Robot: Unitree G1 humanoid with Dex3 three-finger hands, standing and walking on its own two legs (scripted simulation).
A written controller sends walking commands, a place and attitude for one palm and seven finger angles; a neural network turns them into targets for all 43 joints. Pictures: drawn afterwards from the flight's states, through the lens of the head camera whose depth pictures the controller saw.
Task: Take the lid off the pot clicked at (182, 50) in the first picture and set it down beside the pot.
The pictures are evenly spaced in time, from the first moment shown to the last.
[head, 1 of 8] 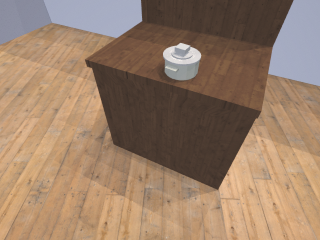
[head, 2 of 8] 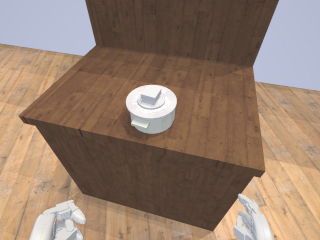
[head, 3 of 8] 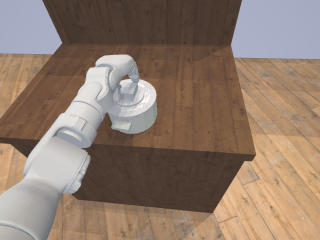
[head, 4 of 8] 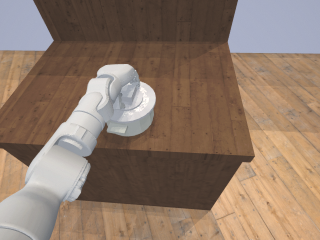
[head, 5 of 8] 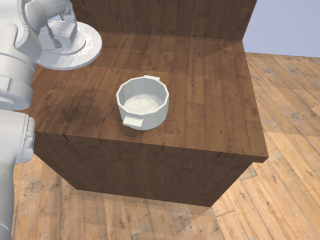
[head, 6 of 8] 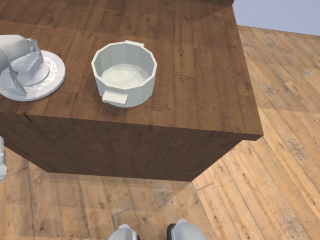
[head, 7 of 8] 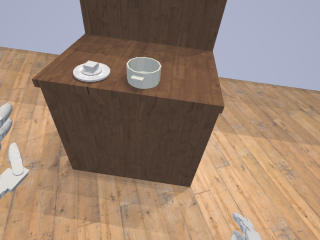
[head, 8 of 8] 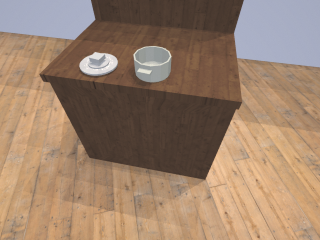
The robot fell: no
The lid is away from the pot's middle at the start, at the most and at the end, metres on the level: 0.00 0.24 0.24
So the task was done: yes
